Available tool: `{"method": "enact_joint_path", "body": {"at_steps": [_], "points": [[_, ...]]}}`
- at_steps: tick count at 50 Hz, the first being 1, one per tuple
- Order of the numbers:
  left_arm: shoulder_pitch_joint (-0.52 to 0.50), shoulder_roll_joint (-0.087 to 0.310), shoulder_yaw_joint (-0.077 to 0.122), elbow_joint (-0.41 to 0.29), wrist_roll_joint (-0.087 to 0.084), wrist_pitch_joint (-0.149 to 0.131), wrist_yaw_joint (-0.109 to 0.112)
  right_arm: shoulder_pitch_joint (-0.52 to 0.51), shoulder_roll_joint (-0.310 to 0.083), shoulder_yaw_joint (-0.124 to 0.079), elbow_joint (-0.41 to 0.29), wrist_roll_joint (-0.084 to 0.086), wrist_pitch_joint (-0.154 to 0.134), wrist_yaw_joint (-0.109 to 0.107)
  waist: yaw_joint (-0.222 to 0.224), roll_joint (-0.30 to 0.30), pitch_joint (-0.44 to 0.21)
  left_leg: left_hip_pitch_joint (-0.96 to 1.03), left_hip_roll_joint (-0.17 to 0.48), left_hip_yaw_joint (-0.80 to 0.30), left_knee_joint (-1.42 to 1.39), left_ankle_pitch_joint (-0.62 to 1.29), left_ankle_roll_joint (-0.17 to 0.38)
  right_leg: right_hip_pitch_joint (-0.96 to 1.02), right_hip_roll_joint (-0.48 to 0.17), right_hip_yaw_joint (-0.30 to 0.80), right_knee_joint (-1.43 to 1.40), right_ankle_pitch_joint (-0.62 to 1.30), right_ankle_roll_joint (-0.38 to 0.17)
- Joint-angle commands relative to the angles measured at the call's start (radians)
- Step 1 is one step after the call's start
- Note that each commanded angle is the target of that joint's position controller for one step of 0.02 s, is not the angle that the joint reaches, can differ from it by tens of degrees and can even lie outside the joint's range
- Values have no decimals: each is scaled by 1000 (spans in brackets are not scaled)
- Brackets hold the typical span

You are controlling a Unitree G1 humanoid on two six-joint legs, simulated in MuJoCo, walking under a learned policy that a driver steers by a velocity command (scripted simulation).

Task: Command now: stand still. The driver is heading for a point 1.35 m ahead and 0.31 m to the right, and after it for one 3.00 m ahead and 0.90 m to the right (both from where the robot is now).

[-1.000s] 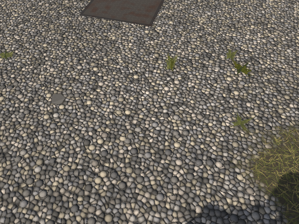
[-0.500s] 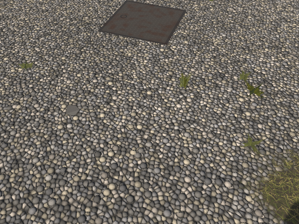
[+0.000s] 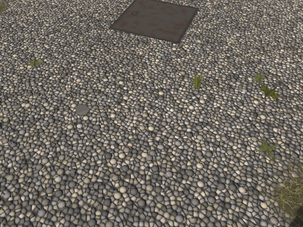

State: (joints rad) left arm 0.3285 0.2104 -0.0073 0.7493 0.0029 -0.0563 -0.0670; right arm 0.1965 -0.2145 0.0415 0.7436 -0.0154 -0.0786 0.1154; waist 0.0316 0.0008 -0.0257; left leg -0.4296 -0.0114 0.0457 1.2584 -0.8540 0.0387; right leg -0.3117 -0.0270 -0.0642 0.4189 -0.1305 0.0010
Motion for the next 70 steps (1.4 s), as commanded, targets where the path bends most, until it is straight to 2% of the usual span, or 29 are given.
{"method": "enact_joint_path", "body": {"at_steps": [1,2,3,4,5,6,11,34,36,38,39,40,43,45,46,47,50,52,55,57,59,60,61,62,63,65,66,68,70], "points": [[31,95,23,-60,-2,-10,-1,-6,-96,-23,-59,1,-14,-3,-1,15,-23,-220,85,-125,-265,438,13,255,-57,55,28,304,3],[30,96,23,-62,-2,-10,-2,-4,-98,-23,-57,2,-14,-4,0,14,-22,-221,84,-124,-266,437,11,256,-57,54,29,304,3],[86,82,32,5,0,42,30,-68,2,-3,-102,54,29,-68,-24,34,-99,-128,113,-199,-199,624,29,215,-134,76,65,591,-124],[87,62,24,6,10,63,40,-55,-5,8,-120,56,47,-94,-26,45,-146,-90,125,-211,-195,684,30,218,-135,58,82,671,-142],[54,89,24,-54,16,12,6,39,-97,-6,-60,-4,14,-36,0,-20,-38,-184,77,-126,-254,475,0,253,-61,43,39,407,-45],[26,96,26,-53,8,-2,-8,26,-127,-23,-49,-20,6,-15,-6,12,-7,-234,67,-119,-264,356,1,255,-58,37,20,298,-11],[16,100,22,-57,-2,-8,-2,-3,-94,-16,-43,2,-9,-2,3,13,23,-260,76,-123,-292,314,20,238,-49,47,16,168,23],[19,97,20,-77,-4,-3,-9,54,-116,-18,-14,2,-7,-17,-1,1,15,-218,72,-89,-280,402,-6,258,-54,50,27,263,15],[24,97,22,-69,4,3,-2,68,-119,-22,-8,-3,-6,-23,-1,21,55,-255,77,-111,-325,164,34,239,-33,34,30,59,19],[-1,129,38,-70,30,7,16,80,-163,-50,-10,-21,-9,-49,-26,60,126,-276,109,-223,-435,-170,160,140,4,14,85,-186,4],[-22,117,45,-48,-43,37,55,-26,-81,-31,-80,77,18,-97,-52,-31,113,-229,91,-285,-348,152,165,63,-59,84,91,2,-126],[28,78,31,-39,-30,43,63,-30,-97,-26,-95,79,24,-119,-30,1,54,-166,91,-244,-262,319,159,49,-67,58,98,130,-157],[124,120,57,10,-11,39,58,67,-80,-27,-83,43,23,-132,-29,-12,-115,-156,43,-119,-58,483,80,197,-99,116,94,130,-217],[248,176,82,67,-24,51,69,19,-26,-13,-103,51,19,-133,30,-158,-83,-457,-2,8,242,247,15,375,-284,458,-94,-349,-325],[342,173,82,90,-22,46,78,-81,-28,-13,-143,62,11,-141,103,-180,-50,-636,6,-25,511,8,0,428,-399,686,-203,-564,-380],[355,193,85,99,-17,34,94,-165,-10,-8,-192,78,1,-150,114,-150,-12,-779,62,-108,640,36,6,454,-434,737,-220,-645,-355],[127,139,56,77,-13,29,121,-96,-4,-7,-216,47,3,-147,-35,-58,31,-695,158,-181,505,167,-8,153,-312,472,-196,-576,-181],[-32,204,74,53,-11,32,104,88,4,-16,-132,27,27,-137,-145,-129,5,-267,125,-39,482,306,-55,-239,-218,261,-293,-490,-143],[-119,208,87,54,-53,5,98,107,-34,-36,-114,26,42,-163,-181,-156,40,-110,173,-95,272,377,-64,-320,-164,123,-239,-375,-62],[-100,216,103,73,-39,16,98,174,-42,-50,-69,27,28,-162,-197,-141,-17,95,129,15,74,302,-65,-328,-139,62,-108,-315,-58],[-139,159,99,57,-16,21,104,328,-109,-92,31,30,12,-152,-233,7,33,159,48,82,-250,254,-63,-330,-77,48,274,-421,-62],[-249,-8,58,-56,2,10,96,560,-343,-155,117,50,-16,-148,-292,620,232,132,221,-486,-797,-71,40,-675,114,14,920,-533,-40],[-538,-55,37,-213,-24,-44,88,589,-344,-135,144,73,-88,-144,-342,659,479,-61,324,-1200,-1326,-339,100,-907,129,277,1104,-533,-130],[-472,-62,33,-189,-83,-70,68,455,-189,-87,153,78,-115,-120,-198,462,493,-36,383,-1166,-1205,-281,114,-1029,104,354,1154,-412,-194],[-295,-70,22,-121,-63,-59,59,306,-158,-91,146,65,-107,-95,-66,349,364,-26,354,-1026,-962,-115,124,-961,75,292,1143,-317,-204],[-120,84,71,-33,-18,-22,47,105,-90,-99,127,22,-56,-92,25,149,164,-83,280,-613,-690,45,78,-656,10,215,979,-50,-138],[-153,114,82,-36,-18,0,41,61,-59,-91,130,11,-37,-105,27,121,103,-142,244,-467,-671,119,61,-511,8,162,871,69,-98],[-305,76,67,-106,-23,15,27,86,-51,-88,145,24,-38,-147,-3,88,99,-201,203,-343,-695,238,69,-347,15,84,642,168,-51],[-372,30,52,-131,-30,14,13,126,-109,-112,166,37,-41,-172,-16,100,75,-207,176,-239,-730,326,58,-149,31,18,420,195,-43]]}}
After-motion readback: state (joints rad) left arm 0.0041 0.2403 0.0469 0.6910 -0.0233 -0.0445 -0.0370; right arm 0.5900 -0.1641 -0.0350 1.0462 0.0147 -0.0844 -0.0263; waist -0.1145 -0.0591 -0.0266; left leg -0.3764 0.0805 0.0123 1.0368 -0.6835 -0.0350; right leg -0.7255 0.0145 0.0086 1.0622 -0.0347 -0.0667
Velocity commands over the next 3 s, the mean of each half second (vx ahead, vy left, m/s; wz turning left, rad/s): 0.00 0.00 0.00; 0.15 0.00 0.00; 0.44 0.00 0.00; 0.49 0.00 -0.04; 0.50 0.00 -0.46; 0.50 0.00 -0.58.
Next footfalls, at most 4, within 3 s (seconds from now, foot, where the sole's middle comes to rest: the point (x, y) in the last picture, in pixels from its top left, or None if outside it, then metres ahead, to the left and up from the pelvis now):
1.18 left None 0.09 0.22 -0.66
1.56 right None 0.32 -0.02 -0.78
2.00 left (114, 204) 0.63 0.22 -0.78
2.60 right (176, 166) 0.84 -0.07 -0.78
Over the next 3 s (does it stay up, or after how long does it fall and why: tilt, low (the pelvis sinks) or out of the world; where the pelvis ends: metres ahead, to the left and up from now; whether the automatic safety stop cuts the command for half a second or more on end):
stays up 0.91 -0.02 0.00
